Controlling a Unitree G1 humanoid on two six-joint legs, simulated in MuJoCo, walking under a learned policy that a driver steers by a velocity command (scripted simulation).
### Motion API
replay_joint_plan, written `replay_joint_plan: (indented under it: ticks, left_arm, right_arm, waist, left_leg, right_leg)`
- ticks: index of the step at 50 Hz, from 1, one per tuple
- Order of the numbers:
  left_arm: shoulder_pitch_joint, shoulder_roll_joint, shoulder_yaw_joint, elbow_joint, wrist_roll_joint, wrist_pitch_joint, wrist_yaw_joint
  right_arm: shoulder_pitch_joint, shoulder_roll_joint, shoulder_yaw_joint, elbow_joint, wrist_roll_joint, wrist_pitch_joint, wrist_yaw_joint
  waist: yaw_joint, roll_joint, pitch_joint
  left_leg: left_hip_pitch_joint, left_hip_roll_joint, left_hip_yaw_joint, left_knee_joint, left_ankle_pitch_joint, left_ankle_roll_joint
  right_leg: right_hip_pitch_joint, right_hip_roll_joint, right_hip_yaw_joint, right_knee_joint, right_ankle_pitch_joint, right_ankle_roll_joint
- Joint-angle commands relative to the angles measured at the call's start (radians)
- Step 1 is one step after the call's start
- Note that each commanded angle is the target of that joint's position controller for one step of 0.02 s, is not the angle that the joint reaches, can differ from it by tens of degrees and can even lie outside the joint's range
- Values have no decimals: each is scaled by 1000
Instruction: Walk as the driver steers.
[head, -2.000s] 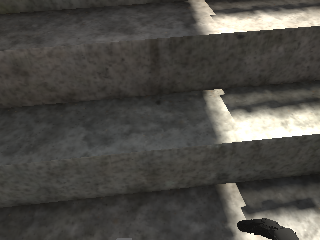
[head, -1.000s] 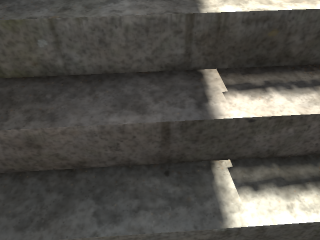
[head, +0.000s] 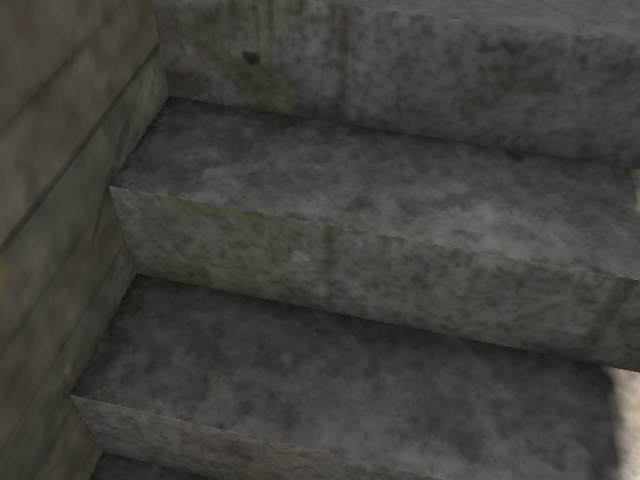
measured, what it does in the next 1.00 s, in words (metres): climbs, turning right: right foot, then left foot 0.21 m higher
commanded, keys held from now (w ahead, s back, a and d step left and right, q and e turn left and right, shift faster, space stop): e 0.08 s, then w+e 0.56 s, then w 0.26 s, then w+q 0.10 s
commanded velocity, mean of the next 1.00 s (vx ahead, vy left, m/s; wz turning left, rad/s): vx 0.35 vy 0.00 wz -0.41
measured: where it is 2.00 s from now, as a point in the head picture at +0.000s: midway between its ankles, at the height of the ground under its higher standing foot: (583, 304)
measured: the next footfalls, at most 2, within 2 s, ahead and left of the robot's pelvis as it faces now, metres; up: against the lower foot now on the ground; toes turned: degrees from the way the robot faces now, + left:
right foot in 0.24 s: +0.02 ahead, -0.13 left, +0.00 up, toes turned -12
left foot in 0.58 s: +0.27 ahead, +0.02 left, +0.21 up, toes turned -23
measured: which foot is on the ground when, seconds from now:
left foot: down 0.00-0.26, up 0.28-0.56, down 0.58-1.00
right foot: up 0.00-0.22, down 0.24-0.64, up 0.66-1.00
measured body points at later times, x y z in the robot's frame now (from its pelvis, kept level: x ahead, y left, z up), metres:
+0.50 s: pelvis +0.09 -0.05 +0.02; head +0.09 -0.06 +0.47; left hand -0.04 +0.16 -0.11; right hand +0.27 -0.28 -0.07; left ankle +0.16 +0.06 -0.42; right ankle -0.02 -0.12 -0.72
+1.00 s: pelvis +0.26 -0.16 +0.22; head +0.27 -0.17 +0.67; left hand +0.60 -0.16 +0.18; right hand +0.07 -0.26 +0.06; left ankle +0.23 +0.03 -0.52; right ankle +0.28 -0.33 -0.21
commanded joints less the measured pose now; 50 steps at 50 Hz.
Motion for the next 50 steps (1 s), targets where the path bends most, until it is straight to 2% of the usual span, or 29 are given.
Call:
replay_joint_plan:
  ticks: [1,4,7,9,12,13,14,15,16,17,18,20,23,24,25,27,30,31,32,33,34,35,36,39,43,47,48,49,50]
  left_arm:
    - [-63,-13,12,-73,-23,21,6]
    - [-26,-17,-10,-147,-2,68,-18]
    - [61,1,-3,-61,16,90,-61]
    - [184,19,-5,-29,29,72,-55]
    - [216,23,1,-29,-17,-6,-13]
    - [251,59,26,-4,-13,-38,10]
    - [371,149,54,29,-13,-58,30]
    - [499,212,75,63,-4,-49,12]
    - [663,137,62,147,57,-36,-22]
    - [694,82,40,204,91,-12,-53]
    - [635,14,12,210,100,24,-70]
    - [457,-54,-28,198,82,60,-78]
    - [338,-37,-51,163,111,70,-46]
    - [355,51,-41,170,133,71,-57]
    - [373,83,-33,173,128,73,-67]
    - [326,186,-16,163,33,66,-102]
    - [281,242,26,112,-3,-11,-133]
    - [236,148,46,35,-65,-46,24]
    - [166,129,41,-10,-39,-59,45]
    - [79,51,39,-43,26,-52,37]
    - [-52,-58,8,-167,74,-36,26]
    - [-101,-181,-29,-250,66,-20,22]
    - [81,-45,-27,-46,-52,50,-45]
    - [63,-25,-33,-117,31,72,-51]
    - [-137,17,-52,-192,15,93,-24]
    - [-468,-16,-117,-321,20,89,-5]
    - [-504,-148,-108,-442,17,38,31]
    - [-545,-102,-113,-476,13,25,39]
    - [-692,6,-135,-466,26,89,12]
  right_arm:
    - [27,-117,-41,-54,-14,18,-20]
    - [-160,-23,7,-116,59,4,-7]
    - [-292,-111,-15,-192,52,-33,-18]
    - [-143,-234,-58,-115,7,-9,-7]
    - [-32,-178,-54,-62,2,41,7]
    - [37,-87,-37,-39,-15,62,14]
    - [35,9,-17,-78,-30,70,23]
    - [-47,-16,-14,-121,-5,56,25]
    - [-125,14,1,-115,10,47,35]
    - [-169,17,3,-108,25,33,20]
    - [-177,-11,-3,-114,32,19,10]
    - [-237,-4,26,-218,23,4,26]
    - [-226,13,62,-270,38,29,31]
    - [-268,-28,60,-307,39,48,31]
    - [-295,-38,61,-298,37,58,34]
    - [-418,-43,77,-357,37,142,55]
    - [-54,-150,8,-236,45,155,52]
    - [194,-89,5,-135,38,67,-36]
    - [390,-151,-15,-41,48,71,-90]
    - [332,-196,-37,60,66,87,-141]
    - [205,-165,-37,57,50,80,-135]
    - [125,-97,-31,85,31,65,-122]
    - [120,-13,14,52,23,48,0]
    - [125,123,37,138,39,-3,60]
    - [75,-5,-1,105,-4,-50,78]
    - [566,31,26,325,-69,-44,54]
    - [481,-50,-18,239,36,-80,-34]
    - [436,-48,-10,233,55,-90,-66]
    - [582,-29,10,312,-44,-60,18]
  waist:
    - [-47,51,-79]
    - [76,15,-105]
    - [107,61,-60]
    - [70,113,-3]
    - [22,68,-14]
    - [-21,-35,-72]
    - [-40,-258,-155]
    - [79,-322,-104]
    - [203,-299,-41]
    - [204,-231,86]
    - [165,-64,107]
    - [57,6,49]
    - [12,-54,18]
    - [11,-5,-27]
    - [21,-48,-2]
    - [-41,-177,-19]
    - [-140,-221,-271]
    - [-184,41,-372]
    - [-243,181,-414]
    - [-172,415,-253]
    - [-108,244,-37]
    - [-31,153,104]
    - [-51,44,143]
    - [78,-85,28]
    - [81,77,-1]
    - [-109,32,36]
    - [-59,131,273]
    - [-47,69,280]
    - [-103,-9,-144]
  left_leg:
    - [276,277,-276,-312,265,328]
    - [154,227,-92,-365,302,224]
    - [-9,135,87,-432,101,165]
    - [50,271,-12,-437,-42,256]
    - [320,342,-40,-291,63,270]
    - [283,247,57,-60,60,201]
    - [12,69,156,324,-62,94]
    - [-498,-100,61,665,-238,26]
    - [-777,-142,-135,1187,-258,73]
    - [-1041,-158,-235,1569,-188,147]
    - [-1112,-137,-202,1607,-97,205]
    - [-964,-59,-77,1558,-115,260]
    - [-880,-42,-74,1504,-152,266]
    - [-809,-42,-30,1337,-60,238]
    - [-791,-44,1,1266,-20,234]
    - [-356,-142,130,893,-424,138]
    - [-179,-231,132,556,-123,124]
    - [261,-67,-175,456,-462,190]
    - [335,52,-581,132,-762,254]
    - [174,153,-947,-210,-952,353]
    - [-17,145,-919,-226,-882,331]
    - [-86,169,-805,-171,-793,301]
    - [-107,185,-726,-180,-561,332]
    - [7,108,-408,-220,-180,254]
    - [-66,122,-215,-385,-32,231]
    - [566,232,-322,-377,15,241]
    - [388,258,-297,-558,-164,221]
    - [293,218,-271,-617,-219,196]
    - [345,168,-224,-455,71,159]
  right_leg:
    - [-402,8,89,606,144,-49]
    - [-221,-107,56,295,137,-31]
    - [169,-104,-79,-320,64,36]
    - [221,-85,-55,-463,250,-14]
    - [232,-9,-86,-899,291,-94]
    - [360,-9,-22,-929,423,-161]
    - [584,-189,288,-968,828,-350]
    - [854,-319,576,-1038,750,-476]
    - [880,-329,703,-1040,499,-442]
    - [834,-291,635,-968,425,-367]
    - [766,-289,525,-943,504,-331]
    - [512,-256,357,-994,694,-307]
    - [264,-202,294,-1097,470,-270]
    - [221,-181,315,-1149,468,-284]
    - [185,-154,287,-1189,520,-298]
    - [-103,-229,304,-1421,1053,-427]
    - [397,-263,166,-1002,2418,-407]
    - [287,-96,44,-566,2038,-211]
    - [76,13,54,-275,1599,-196]
    - [-185,134,58,204,563,-160]
    - [-340,126,183,535,467,-157]
    - [-496,126,238,671,413,-159]
    - [-637,99,340,702,447,-265]
    - [-668,42,241,504,432,-312]
    - [-580,-29,42,719,222,-260]
    - [-1272,-77,117,790,0,-322]
    - [-1137,-97,-30,862,-7,-155]
    - [-1026,-150,-34,690,14,-107]
    - [-916,-153,-17,419,92,-235]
